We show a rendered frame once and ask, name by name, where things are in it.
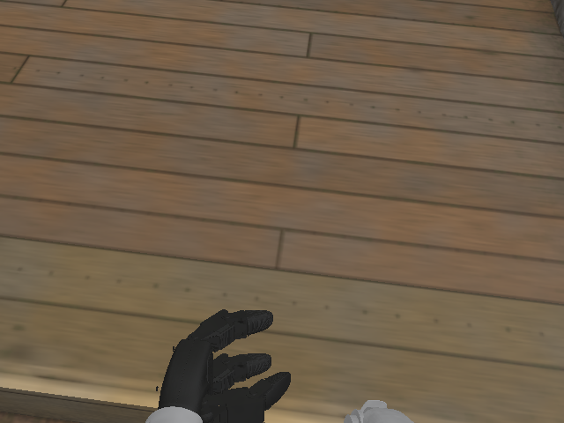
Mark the right robot shin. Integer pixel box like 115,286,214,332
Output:
360,400,387,413

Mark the robot left hand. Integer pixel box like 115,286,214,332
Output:
156,309,291,423

